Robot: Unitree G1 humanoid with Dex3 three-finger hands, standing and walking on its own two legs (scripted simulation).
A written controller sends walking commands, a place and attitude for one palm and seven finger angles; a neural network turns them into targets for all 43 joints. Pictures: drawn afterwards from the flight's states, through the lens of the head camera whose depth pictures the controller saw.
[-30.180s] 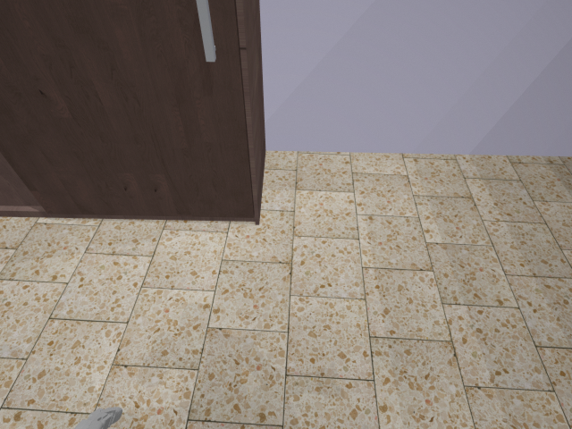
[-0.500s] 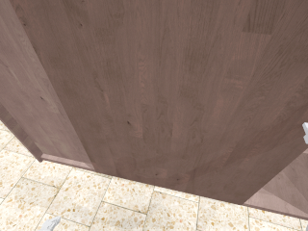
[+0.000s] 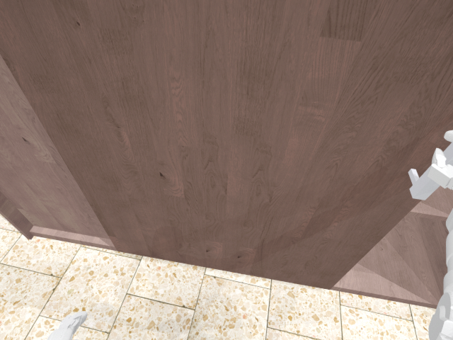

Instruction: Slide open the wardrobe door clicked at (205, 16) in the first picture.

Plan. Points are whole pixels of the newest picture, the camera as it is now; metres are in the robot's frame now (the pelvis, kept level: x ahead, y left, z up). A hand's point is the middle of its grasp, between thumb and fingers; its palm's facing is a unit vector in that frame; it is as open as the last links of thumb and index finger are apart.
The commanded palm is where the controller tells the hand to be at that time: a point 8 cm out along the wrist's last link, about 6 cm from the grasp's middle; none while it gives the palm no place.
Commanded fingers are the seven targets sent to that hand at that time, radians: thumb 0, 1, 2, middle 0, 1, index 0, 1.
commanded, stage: stop walking and hold the door there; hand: right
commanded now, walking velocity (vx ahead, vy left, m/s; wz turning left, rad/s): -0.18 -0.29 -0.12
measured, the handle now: (443, 153) +0.45 -0.35 +0.13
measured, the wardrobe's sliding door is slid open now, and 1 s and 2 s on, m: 0.48 0.48 0.48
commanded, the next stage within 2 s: loosen the grip on the handle in 1.12 s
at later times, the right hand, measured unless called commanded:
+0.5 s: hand (439, 169) +0.40 -0.32 +0.14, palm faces +0.35 +0.91 -0.22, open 6.0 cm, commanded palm +0.36 -0.35 +0.13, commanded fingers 0.00 -0.90 -0.90 0.45 1.40 0.45 1.40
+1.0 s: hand (438, 168) +0.40 -0.32 +0.14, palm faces +0.39 +0.90 -0.20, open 6.0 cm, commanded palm +0.36 -0.34 +0.13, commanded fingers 0.00 -0.90 -0.90 0.45 1.40 0.45 1.40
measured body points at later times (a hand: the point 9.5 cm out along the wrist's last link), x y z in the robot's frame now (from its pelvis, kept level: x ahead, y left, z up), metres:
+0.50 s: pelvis -0.06 -0.06 +0.00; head +0.00 -0.06 +0.45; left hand +0.05 +0.17 -0.12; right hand +0.37 -0.37 +0.15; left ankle -0.11 +0.04 -0.73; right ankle +0.01 -0.14 -0.73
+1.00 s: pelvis -0.05 -0.05 +0.00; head -0.02 -0.05 +0.45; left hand +0.04 +0.24 -0.11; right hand +0.37 -0.37 +0.15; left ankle -0.11 +0.05 -0.73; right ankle +0.01 -0.14 -0.73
